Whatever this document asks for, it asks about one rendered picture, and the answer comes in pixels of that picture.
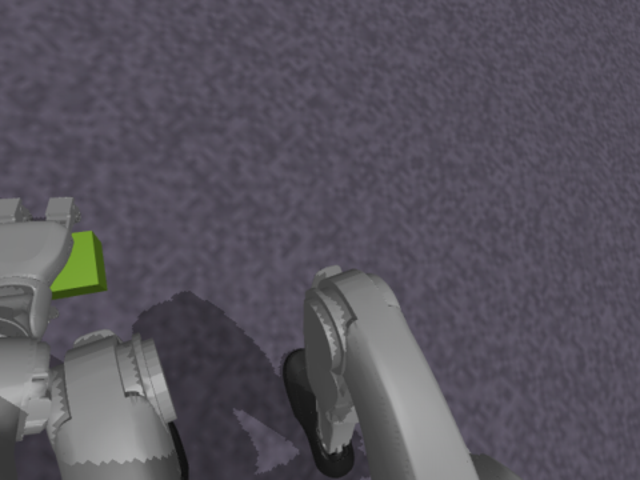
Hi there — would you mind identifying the right robot foot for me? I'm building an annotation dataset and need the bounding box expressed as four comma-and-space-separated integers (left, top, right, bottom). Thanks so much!
283, 348, 354, 478

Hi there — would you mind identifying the left robot arm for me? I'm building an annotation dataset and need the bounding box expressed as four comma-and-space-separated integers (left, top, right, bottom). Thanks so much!
0, 277, 53, 480

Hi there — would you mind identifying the right robot hand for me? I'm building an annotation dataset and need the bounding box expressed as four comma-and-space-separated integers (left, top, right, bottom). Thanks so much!
467, 448, 523, 480

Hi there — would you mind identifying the cube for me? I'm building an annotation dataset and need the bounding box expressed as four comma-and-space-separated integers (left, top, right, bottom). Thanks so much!
50, 231, 108, 300

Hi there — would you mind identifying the left robot foot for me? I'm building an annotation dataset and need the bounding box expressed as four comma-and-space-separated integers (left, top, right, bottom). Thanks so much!
168, 421, 189, 480

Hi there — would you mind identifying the left robot hand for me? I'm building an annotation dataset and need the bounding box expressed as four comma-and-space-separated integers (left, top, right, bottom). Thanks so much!
0, 197, 81, 323

